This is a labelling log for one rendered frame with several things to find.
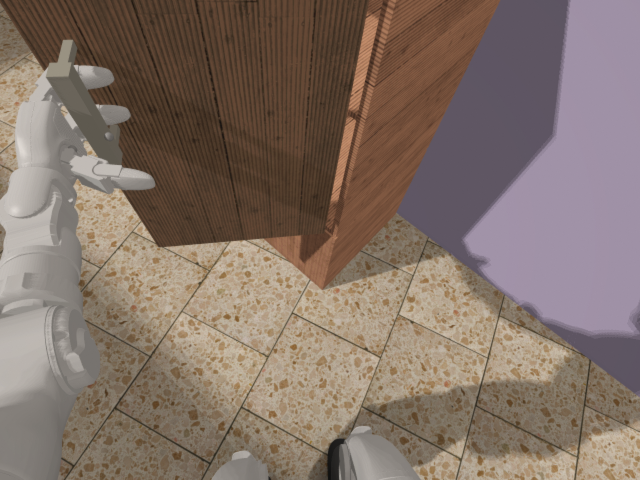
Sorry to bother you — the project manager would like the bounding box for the right robot shin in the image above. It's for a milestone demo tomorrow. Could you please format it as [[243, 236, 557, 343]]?
[[339, 426, 372, 480]]

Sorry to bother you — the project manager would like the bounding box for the left robot shin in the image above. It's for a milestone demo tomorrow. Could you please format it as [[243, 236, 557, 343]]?
[[232, 451, 255, 460]]

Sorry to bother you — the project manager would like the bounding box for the handle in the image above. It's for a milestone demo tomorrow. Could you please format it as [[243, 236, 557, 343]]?
[[46, 40, 123, 165]]

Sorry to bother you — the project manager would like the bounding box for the robot left upper arm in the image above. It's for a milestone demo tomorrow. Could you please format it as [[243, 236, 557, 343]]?
[[0, 305, 100, 480]]

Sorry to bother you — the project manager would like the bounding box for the left robot forearm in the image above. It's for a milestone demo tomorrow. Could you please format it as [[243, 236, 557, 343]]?
[[0, 166, 83, 319]]

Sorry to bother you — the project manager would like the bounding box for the cupboard door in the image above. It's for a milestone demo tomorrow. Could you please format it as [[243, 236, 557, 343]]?
[[0, 0, 369, 247]]

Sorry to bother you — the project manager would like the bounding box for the left robot hand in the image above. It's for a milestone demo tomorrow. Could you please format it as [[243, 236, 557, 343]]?
[[15, 65, 155, 194]]

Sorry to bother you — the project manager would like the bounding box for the robot shin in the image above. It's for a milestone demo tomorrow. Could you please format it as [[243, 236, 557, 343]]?
[[232, 451, 255, 460], [339, 426, 372, 480]]

